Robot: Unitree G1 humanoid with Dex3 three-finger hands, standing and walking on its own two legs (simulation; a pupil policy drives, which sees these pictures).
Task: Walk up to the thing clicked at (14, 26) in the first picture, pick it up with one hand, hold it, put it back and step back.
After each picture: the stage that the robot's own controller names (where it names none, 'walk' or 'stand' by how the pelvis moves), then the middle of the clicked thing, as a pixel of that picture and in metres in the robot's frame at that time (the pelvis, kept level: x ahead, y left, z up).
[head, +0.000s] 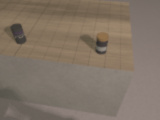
stand; (18, 34) +0.82 +0.44 -0.12
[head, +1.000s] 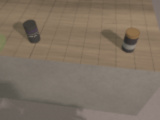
walk; (32, 32) +0.73 +0.31 -0.08
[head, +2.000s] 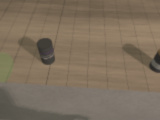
stand; (46, 51) +0.55 +0.20 -0.08
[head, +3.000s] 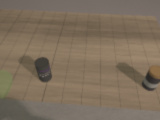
stand; (43, 70) +0.53 +0.23 -0.11
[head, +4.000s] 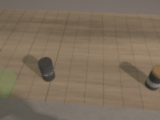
stand; (47, 69) +0.53 +0.22 -0.12
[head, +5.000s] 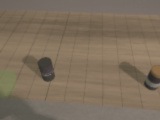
stand; (46, 69) +0.54 +0.22 -0.12
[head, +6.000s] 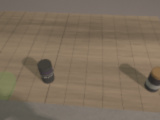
stand; (46, 71) +0.53 +0.22 -0.12
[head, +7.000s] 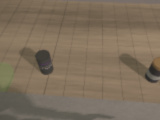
rise first; (44, 62) +0.53 +0.22 -0.12
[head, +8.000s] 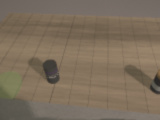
rise first; (51, 72) +0.52 +0.22 -0.12
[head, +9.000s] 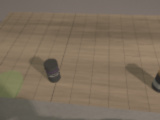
go down; (52, 70) +0.53 +0.22 -0.12
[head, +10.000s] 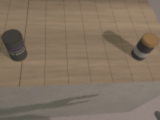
go down; (15, 46) +0.53 +0.22 -0.05
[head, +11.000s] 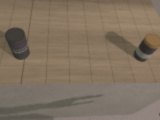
approach; (18, 44) +0.54 +0.21 -0.04
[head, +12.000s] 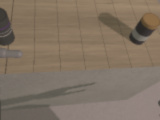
close; (0, 27) +0.56 +0.22 +0.00
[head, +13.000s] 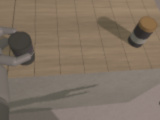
lift; (23, 49) +0.48 +0.15 -0.01
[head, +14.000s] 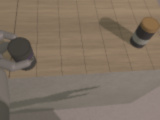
lift; (23, 55) +0.46 +0.16 -0.01
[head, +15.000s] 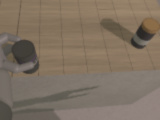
lift; (26, 58) +0.45 +0.15 -0.01
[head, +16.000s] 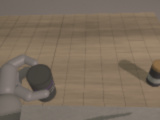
lift; (42, 84) +0.32 +0.14 +0.11
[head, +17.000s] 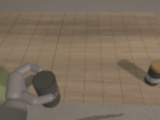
hold; (47, 90) +0.32 +0.14 +0.07
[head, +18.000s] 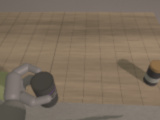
hold; (45, 90) +0.32 +0.14 +0.06
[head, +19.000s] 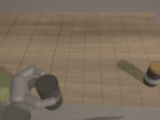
crouch; (50, 93) +0.32 +0.13 +0.05
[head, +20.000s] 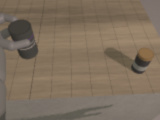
crouch; (24, 40) +0.47 +0.18 +0.11
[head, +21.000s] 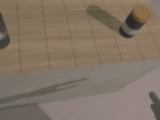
lower; out of the picture +0.53 +0.19 +0.00
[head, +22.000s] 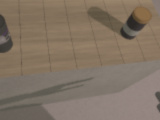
lower; out of the picture +0.52 +0.19 +0.00
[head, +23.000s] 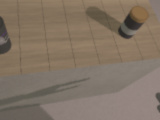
lower; out of the picture +0.52 +0.19 +0.00
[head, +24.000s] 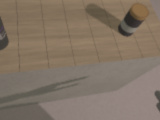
lower; out of the picture +0.53 +0.19 +0.00
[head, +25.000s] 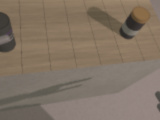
loosen; (1, 33) +0.53 +0.18 +0.00
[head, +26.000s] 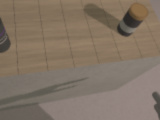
withdraw; out of the picture +0.52 +0.18 +0.00
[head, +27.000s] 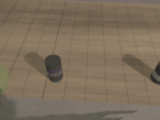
sink last; (54, 68) +0.48 +0.16 -0.06
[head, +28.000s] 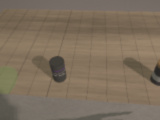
stand; (58, 69) +0.51 +0.17 -0.07
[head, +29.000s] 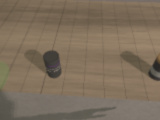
stand; (52, 64) +0.50 +0.17 -0.05
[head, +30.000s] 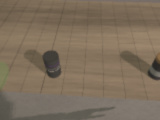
stand; (52, 64) +0.51 +0.17 -0.05
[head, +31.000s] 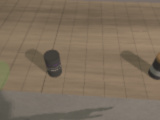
stand; (53, 64) +0.51 +0.17 -0.05
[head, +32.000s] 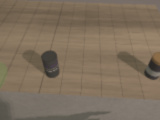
stand; (50, 64) +0.51 +0.17 -0.06
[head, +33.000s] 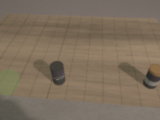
stand; (58, 73) +0.53 +0.17 -0.12
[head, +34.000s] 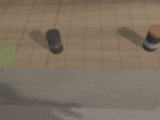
walk; (54, 42) +0.61 +0.19 -0.10
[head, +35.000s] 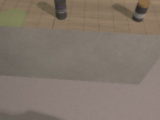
walk; (60, 8) +0.88 +0.15 -0.09
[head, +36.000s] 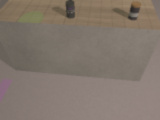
stand; (70, 9) +1.11 +0.16 -0.10
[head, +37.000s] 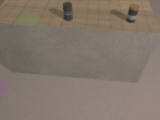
stand; (67, 11) +1.08 +0.16 -0.12
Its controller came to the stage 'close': yes
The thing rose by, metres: 0.21
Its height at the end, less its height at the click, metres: +0.00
